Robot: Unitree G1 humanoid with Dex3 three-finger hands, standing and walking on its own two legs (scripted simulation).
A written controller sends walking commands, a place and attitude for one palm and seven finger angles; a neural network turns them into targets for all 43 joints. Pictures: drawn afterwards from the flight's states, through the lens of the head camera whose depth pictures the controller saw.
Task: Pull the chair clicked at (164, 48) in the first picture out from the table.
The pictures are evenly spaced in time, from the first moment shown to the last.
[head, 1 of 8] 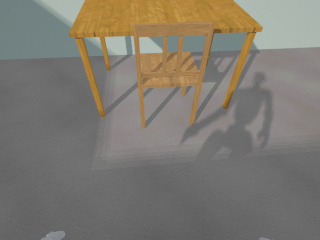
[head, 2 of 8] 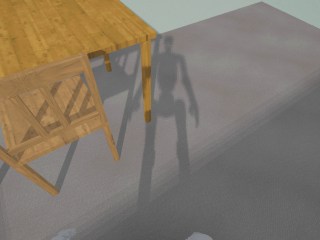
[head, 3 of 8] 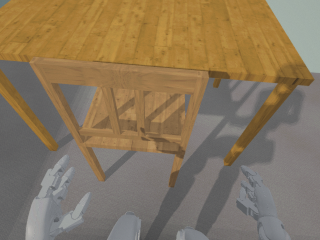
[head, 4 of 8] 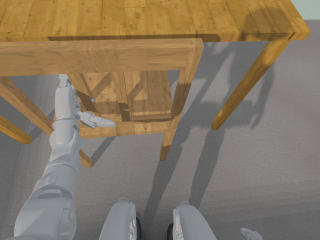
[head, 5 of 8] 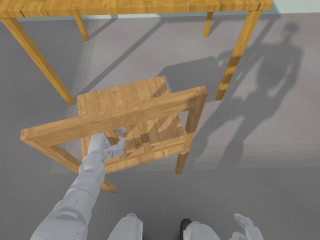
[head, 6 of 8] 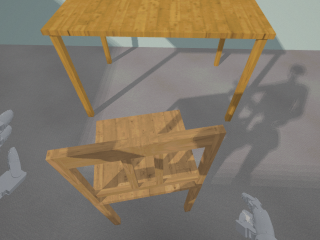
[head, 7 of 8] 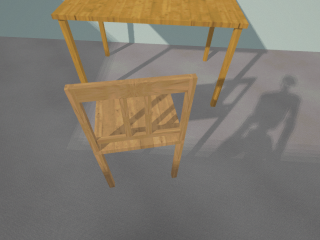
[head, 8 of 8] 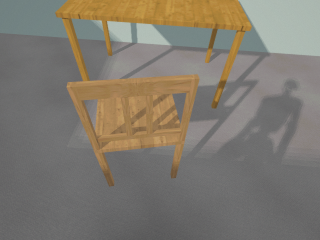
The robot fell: no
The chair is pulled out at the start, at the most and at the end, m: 0.00 0.57 0.57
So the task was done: yes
